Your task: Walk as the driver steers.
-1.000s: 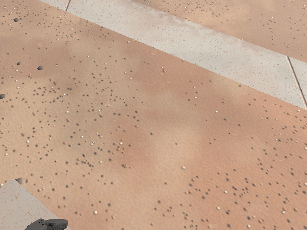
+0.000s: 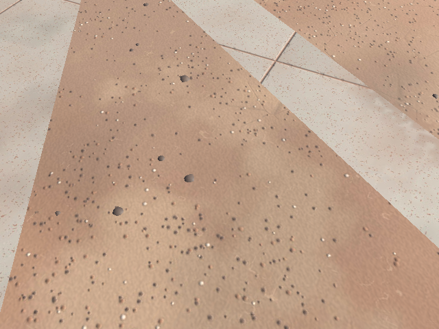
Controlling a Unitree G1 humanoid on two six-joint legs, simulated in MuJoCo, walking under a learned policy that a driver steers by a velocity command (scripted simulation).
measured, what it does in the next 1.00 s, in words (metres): walks ahead: left foot, then right foot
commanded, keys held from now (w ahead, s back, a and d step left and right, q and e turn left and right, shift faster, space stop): w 0.02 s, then no key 0.72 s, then w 0.26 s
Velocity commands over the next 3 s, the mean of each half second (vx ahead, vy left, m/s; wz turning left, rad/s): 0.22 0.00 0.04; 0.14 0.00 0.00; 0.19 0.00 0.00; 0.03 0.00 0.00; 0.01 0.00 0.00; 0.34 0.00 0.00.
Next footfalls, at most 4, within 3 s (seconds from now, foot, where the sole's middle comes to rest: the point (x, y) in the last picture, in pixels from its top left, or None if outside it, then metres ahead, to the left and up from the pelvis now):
0.36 left None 0.31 0.12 -0.76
0.60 right None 0.23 -0.13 -0.76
1.36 right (265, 297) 0.56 -0.11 -0.76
1.66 left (188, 321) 0.50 0.12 -0.76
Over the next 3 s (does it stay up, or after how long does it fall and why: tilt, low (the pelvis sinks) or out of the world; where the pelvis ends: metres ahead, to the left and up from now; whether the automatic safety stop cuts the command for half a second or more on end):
stays up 0.65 -0.03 0.02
